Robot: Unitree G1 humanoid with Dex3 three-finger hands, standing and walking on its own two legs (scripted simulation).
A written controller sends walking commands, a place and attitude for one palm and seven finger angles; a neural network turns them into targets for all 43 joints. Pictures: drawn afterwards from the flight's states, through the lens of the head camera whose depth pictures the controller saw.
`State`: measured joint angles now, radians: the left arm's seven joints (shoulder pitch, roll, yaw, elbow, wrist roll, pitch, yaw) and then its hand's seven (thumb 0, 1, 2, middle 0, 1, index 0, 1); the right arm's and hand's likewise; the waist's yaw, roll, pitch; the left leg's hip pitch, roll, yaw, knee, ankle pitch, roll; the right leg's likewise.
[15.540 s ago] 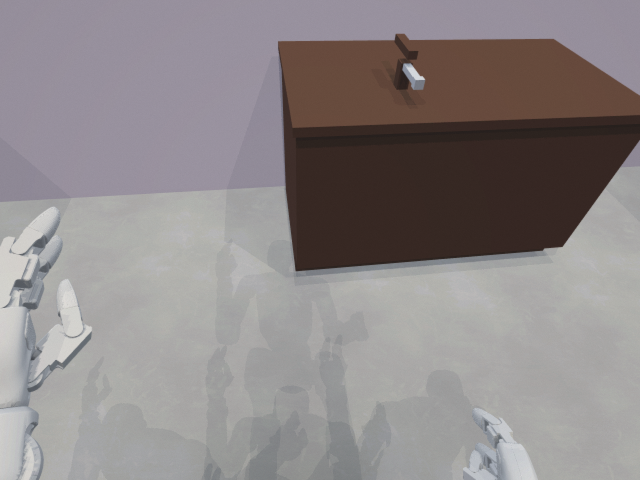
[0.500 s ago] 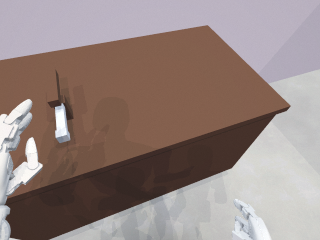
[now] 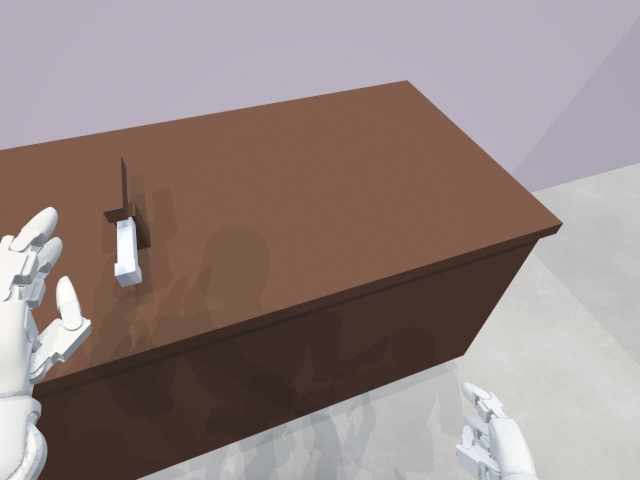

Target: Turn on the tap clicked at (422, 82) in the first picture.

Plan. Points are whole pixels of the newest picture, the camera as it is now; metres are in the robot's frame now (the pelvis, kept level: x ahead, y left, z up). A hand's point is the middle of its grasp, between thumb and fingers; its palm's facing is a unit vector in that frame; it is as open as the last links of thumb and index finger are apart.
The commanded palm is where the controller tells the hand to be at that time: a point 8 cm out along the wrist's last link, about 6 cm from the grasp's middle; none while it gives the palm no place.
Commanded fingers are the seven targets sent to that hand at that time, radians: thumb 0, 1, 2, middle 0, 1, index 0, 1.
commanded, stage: come to a stop and stand still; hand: left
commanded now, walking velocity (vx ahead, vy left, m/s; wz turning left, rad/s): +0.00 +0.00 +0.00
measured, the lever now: (128, 273) +0.38 +0.32 +0.01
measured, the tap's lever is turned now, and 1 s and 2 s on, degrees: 0 0 0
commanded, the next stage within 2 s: look again from close up in 0.10 s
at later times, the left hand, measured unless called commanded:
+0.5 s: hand (80, 312) +0.23 +0.25 +0.16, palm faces +0.38 -0.85 -0.35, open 7.5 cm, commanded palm +0.17 +0.29 +0.18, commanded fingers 0.00 0.90 0.90 -0.20 -0.30 -0.20 -0.30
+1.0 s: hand (31, 267) +0.25 +0.30 +0.19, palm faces +0.46 -0.75 -0.48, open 7.5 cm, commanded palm +0.16 +0.30 +0.18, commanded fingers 0.00 0.90 0.90 -0.20 -0.30 -0.20 -0.30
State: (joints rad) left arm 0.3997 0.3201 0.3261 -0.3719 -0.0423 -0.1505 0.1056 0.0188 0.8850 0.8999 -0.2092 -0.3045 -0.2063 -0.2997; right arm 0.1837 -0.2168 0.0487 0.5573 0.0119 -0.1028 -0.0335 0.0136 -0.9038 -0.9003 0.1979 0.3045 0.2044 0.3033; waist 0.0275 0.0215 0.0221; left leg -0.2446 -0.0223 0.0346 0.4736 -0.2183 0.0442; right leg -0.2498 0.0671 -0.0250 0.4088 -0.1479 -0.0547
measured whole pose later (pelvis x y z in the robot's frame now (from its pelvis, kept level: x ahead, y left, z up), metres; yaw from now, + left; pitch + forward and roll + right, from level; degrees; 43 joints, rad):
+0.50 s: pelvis +0.01 +0.01 +0.00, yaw +0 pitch -1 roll -1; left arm 0.44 0.34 0.32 -0.44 -0.05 -0.16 0.11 0.02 0.89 0.90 -0.21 -0.30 -0.21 -0.30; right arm 0.20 -0.23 0.04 0.59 0.01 -0.11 -0.05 0.02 -0.90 -0.90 0.20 0.30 0.20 0.30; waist 0.02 0.00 0.03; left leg -0.21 -0.04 0.04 0.45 -0.23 0.06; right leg -0.22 0.05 -0.02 0.41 -0.17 -0.04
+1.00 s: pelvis +0.01 +0.01 +0.00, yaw +2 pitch -1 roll -1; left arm 0.18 0.49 0.40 -0.35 0.02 -0.19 0.06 0.02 0.88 0.90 -0.22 -0.31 -0.21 -0.30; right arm 0.20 -0.20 0.04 0.58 0.00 -0.13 -0.03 0.01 -0.90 -0.90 0.20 0.30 0.20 0.30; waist 0.07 -0.02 0.07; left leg -0.24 -0.05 0.01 0.48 -0.23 0.06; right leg -0.24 0.04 -0.05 0.42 -0.18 -0.03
